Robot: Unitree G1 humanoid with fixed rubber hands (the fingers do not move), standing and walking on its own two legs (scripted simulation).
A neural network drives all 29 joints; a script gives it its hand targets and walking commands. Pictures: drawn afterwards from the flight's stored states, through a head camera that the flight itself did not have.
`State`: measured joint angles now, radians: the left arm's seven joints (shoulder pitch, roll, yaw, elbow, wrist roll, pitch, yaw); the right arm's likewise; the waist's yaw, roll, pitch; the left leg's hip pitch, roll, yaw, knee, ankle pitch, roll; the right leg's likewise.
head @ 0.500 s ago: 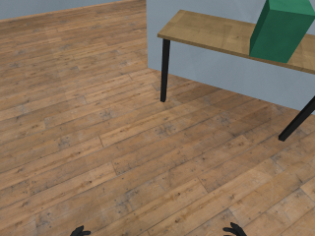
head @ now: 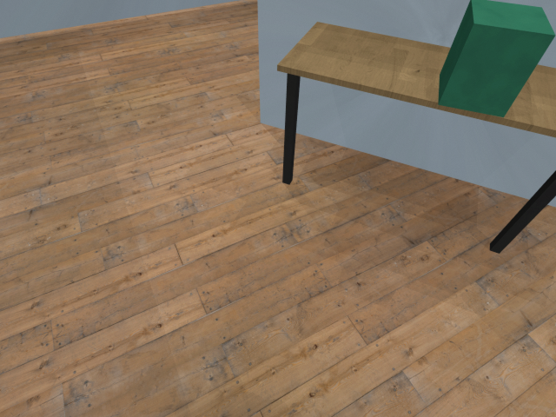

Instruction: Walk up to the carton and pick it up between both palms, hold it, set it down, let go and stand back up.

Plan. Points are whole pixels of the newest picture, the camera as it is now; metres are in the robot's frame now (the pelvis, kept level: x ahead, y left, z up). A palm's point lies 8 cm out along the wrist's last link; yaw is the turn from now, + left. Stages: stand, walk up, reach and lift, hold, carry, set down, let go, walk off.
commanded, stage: stand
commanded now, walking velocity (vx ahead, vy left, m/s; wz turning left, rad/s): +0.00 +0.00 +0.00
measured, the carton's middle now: (487, 58) +1.08 -0.66 -0.01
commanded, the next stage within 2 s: none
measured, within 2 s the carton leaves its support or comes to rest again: neither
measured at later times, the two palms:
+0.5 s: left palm out of the picture -0.01 +0.21 -0.14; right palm out of the picture -0.01 -0.20 -0.15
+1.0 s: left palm out of the picture -0.03 +0.20 -0.14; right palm out of the picture -0.03 -0.19 -0.14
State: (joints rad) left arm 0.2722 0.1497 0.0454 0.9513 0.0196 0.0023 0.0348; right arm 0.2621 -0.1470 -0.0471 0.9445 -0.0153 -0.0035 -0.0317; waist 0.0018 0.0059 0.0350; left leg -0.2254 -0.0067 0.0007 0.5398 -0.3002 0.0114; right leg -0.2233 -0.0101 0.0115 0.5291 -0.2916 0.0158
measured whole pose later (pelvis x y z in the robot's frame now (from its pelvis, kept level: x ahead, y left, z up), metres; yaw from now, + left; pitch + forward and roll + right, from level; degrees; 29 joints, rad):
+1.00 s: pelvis +0.00 +0.00 +0.01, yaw +0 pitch -2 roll +0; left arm 0.31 0.09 0.01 1.17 0.02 0.00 0.05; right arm 0.30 -0.09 -0.02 1.17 -0.01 -0.01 -0.05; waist 0.00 0.01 0.04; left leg -0.17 -0.01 0.01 0.45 -0.25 0.01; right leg -0.17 -0.02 0.02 0.44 -0.25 0.02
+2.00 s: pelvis +0.00 +0.00 +0.01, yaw +0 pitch -1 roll +0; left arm 0.33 0.09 0.01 1.16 0.01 -0.01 0.04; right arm 0.32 -0.10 -0.01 1.15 -0.01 -0.01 -0.04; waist 0.00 0.01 0.04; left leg -0.16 -0.01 0.01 0.43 -0.24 0.02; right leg -0.17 -0.02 0.02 0.43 -0.23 0.03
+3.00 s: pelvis +0.01 +0.01 +0.01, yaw +0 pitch -2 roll +0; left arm 0.32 0.09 0.01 1.16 0.01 -0.01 0.04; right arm 0.32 -0.09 -0.02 1.15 -0.01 -0.02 -0.04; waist 0.00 0.01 0.05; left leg -0.14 -0.02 0.01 0.42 -0.25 0.02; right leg -0.15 -0.02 0.03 0.42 -0.25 0.03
